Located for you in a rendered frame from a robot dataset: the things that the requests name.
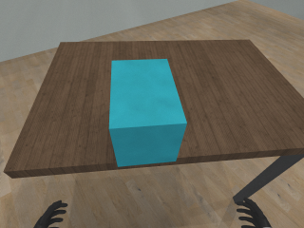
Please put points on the table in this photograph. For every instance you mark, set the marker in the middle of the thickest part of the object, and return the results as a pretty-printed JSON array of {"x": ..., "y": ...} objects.
[{"x": 237, "y": 106}]

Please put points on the robot left hand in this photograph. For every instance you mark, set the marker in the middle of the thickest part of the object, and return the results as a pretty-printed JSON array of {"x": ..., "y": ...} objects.
[{"x": 46, "y": 219}]

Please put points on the carton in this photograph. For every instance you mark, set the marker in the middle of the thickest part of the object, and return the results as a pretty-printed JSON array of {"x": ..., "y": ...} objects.
[{"x": 146, "y": 119}]

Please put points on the robot right hand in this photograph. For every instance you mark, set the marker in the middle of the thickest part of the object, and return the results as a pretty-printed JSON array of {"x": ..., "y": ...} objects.
[{"x": 257, "y": 216}]

